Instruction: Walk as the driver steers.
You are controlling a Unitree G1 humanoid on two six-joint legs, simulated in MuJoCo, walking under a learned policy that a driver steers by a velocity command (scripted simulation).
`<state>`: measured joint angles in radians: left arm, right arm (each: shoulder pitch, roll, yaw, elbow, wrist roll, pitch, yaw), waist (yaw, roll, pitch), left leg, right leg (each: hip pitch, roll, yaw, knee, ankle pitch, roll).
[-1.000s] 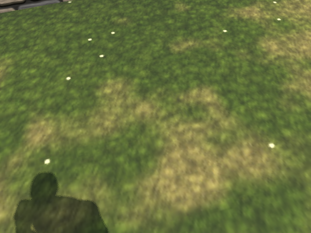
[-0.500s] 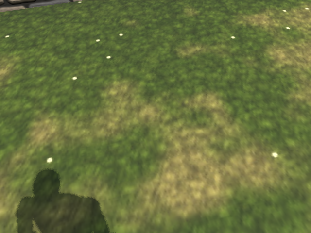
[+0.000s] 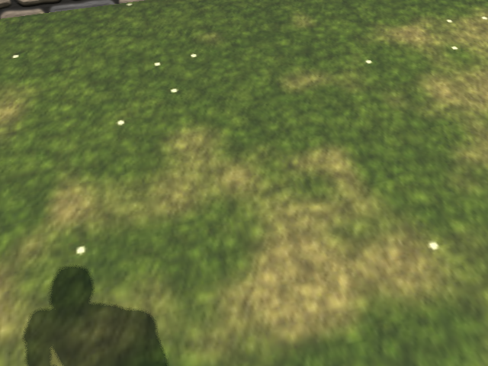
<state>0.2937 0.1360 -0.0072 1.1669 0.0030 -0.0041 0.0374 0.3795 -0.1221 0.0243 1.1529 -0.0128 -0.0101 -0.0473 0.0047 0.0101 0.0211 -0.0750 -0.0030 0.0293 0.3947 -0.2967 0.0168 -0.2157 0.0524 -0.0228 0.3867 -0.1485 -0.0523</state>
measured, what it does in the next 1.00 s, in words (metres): stands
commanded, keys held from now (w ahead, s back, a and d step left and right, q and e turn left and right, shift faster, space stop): no key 1.00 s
